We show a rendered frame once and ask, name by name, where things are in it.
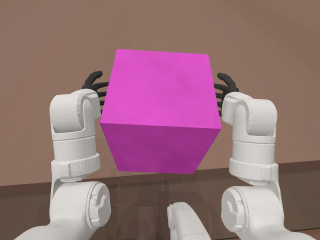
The right robot upper arm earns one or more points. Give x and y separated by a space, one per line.
255 213

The robot left forearm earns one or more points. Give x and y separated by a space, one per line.
72 120

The left robot upper arm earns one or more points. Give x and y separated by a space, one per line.
77 210

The right robot thigh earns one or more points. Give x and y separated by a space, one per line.
186 222

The carton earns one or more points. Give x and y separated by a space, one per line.
160 113

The robot right forearm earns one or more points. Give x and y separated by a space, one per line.
253 124

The robot left hand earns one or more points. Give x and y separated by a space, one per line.
90 80

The robot right hand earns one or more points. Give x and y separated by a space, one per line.
226 90

